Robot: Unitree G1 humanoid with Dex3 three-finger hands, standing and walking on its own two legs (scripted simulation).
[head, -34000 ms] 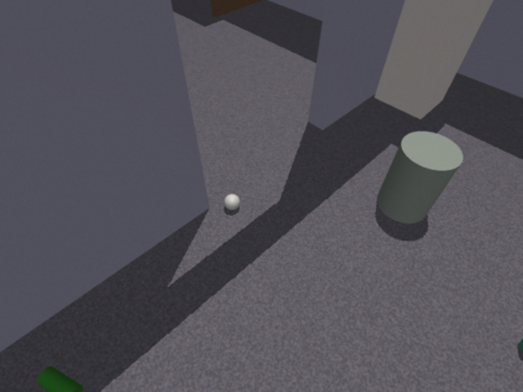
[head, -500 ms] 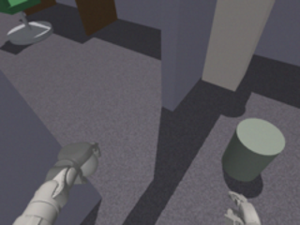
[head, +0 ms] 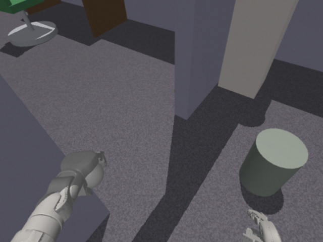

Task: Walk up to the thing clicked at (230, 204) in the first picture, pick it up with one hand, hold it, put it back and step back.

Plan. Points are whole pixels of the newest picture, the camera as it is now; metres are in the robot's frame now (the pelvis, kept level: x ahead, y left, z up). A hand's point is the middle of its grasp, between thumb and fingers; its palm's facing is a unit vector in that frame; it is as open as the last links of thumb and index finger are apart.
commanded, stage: crouch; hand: left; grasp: from above
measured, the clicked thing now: (89, 174) +0.31 +0.22 -0.04
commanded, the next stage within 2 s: lower in 1.98 s
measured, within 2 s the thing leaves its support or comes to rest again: neither
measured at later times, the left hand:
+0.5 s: hand (98, 188) +0.32 +0.24 -0.17, palm faces -0.42 +0.03 -0.91, open 9.9 cm
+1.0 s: hand (114, 200) +0.37 +0.25 -0.42, palm faces -0.45 +0.00 -0.89, open 9.8 cm
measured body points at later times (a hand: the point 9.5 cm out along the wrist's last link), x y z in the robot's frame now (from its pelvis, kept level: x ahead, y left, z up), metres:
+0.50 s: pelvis -0.03 +0.00 -0.08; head +0.06 +0.01 +0.36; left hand +0.34 +0.23 -0.12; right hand +0.08 -0.28 -0.20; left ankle +0.01 +0.12 -0.74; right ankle +0.01 -0.13 -0.74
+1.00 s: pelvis -0.07 +0.01 -0.28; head +0.13 +0.03 +0.12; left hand +0.39 +0.24 -0.37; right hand -0.02 -0.26 -0.41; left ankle +0.01 +0.12 -0.74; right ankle +0.01 -0.13 -0.74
